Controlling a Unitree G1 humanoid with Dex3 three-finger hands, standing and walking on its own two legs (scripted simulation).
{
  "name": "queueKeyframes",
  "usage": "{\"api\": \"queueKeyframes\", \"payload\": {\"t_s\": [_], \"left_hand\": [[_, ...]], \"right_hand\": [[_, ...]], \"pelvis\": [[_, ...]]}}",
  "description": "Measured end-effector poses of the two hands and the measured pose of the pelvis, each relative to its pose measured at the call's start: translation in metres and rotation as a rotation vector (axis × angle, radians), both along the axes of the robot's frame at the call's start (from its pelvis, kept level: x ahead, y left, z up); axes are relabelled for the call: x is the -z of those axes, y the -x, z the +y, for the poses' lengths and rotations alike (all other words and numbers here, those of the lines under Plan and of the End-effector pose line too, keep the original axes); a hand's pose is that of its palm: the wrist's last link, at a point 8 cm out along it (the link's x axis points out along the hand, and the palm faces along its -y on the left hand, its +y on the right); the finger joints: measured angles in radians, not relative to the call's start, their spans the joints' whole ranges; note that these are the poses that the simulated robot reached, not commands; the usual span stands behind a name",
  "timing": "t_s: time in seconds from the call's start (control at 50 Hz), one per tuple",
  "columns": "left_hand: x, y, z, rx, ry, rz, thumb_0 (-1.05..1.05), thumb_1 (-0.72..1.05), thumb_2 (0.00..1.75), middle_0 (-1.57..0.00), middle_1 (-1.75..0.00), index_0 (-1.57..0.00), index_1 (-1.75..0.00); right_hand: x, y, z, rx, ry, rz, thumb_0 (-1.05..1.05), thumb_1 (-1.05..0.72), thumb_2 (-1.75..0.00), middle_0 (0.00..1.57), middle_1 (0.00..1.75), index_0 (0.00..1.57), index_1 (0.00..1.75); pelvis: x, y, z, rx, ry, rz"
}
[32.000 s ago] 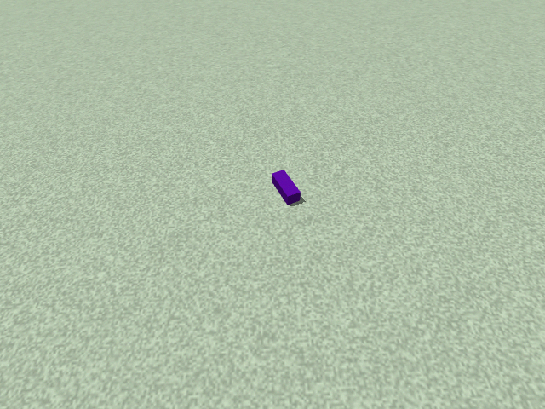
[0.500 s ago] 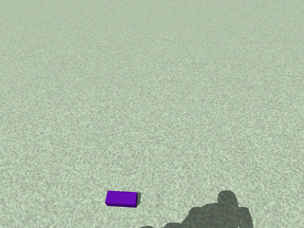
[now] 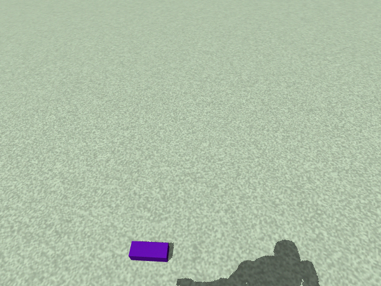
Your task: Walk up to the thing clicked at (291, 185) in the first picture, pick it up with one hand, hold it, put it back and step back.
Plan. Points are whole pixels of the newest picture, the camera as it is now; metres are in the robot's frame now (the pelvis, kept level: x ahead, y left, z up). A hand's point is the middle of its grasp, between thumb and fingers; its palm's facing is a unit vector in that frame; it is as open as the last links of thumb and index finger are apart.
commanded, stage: stand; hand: left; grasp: from above
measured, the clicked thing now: (149, 251) +0.45 +0.26 -0.75
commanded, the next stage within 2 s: step back in 1.34 s
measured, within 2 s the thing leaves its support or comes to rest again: neither
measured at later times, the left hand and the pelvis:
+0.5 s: hand out of the picture +0.06 +0.24 -0.16, palm faces +0.01 -0.94 -0.34, open 7.4 cm; pelvis +0.00 -0.01 +0.00, yaw +0 degrees
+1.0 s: hand out of the picture +0.08 +0.24 -0.16, palm faces -0.01 -0.94 -0.34, open 7.3 cm; pelvis +0.01 -0.01 +0.00, yaw +0 degrees
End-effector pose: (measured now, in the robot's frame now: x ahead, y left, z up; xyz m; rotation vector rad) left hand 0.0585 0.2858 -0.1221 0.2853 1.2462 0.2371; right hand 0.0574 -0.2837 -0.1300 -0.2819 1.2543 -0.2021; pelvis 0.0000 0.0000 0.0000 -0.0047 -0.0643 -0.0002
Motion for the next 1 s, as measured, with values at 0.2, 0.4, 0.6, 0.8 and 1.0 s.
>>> {"api": "queueKeyframes", "payload": {"t_s": [0.2,0.4,0.6,0.8,1.0], "left_hand": [[-0.002,-0.001,-0.001,0.007,-0.002,-0.001,0.0,0.9,0.9,-0.2,-0.3,-0.21,-0.3],[-0.003,0.002,0.0,0.009,-0.005,0.009,0.0,0.9,0.9,-0.2,-0.3,-0.21,-0.3],[-0.003,0.003,0.0,0.011,-0.007,0.019,0.0,0.9,0.9,-0.2,-0.3,-0.21,-0.3],[-0.002,-0.002,-0.002,0.018,-0.001,0.022,0.0,0.9,0.9,-0.2,-0.3,-0.21,-0.3],[-0.003,-0.014,-0.001,0.026,-0.001,0.011,0.0,0.9,0.9,-0.2,-0.3,-0.21,-0.3]], "right_hand": [[0.0,0.002,-0.004,-0.003,-0.003,-0.003,0.01,-0.9,-0.89,0.2,0.3,0.2,0.3],[0.0,0.006,-0.006,-0.006,-0.006,0.006,0.01,-0.9,-0.89,0.2,0.3,0.2,0.3],[0.0,0.008,-0.009,-0.006,-0.006,0.017,0.01,-0.9,-0.89,0.2,0.3,0.2,0.3],[-0.001,0.004,-0.012,-0.008,0.0,0.025,0.01,-0.9,-0.89,0.2,0.3,0.2,0.3],[-0.003,-0.006,-0.014,-0.013,0.009,0.016,0.01,-0.9,-0.89,0.2,0.3,0.2,0.3]], "pelvis": [[-0.001,0.002,-0.003,0.004,-0.001,0.002],[-0.001,0.004,-0.005,0.005,-0.002,0.006],[-0.001,0.003,-0.007,0.006,-0.003,0.011],[-0.001,-0.002,-0.008,0.004,-0.001,0.023],[-0.001,-0.007,-0.007,0.008,-0.004,0.028]]}}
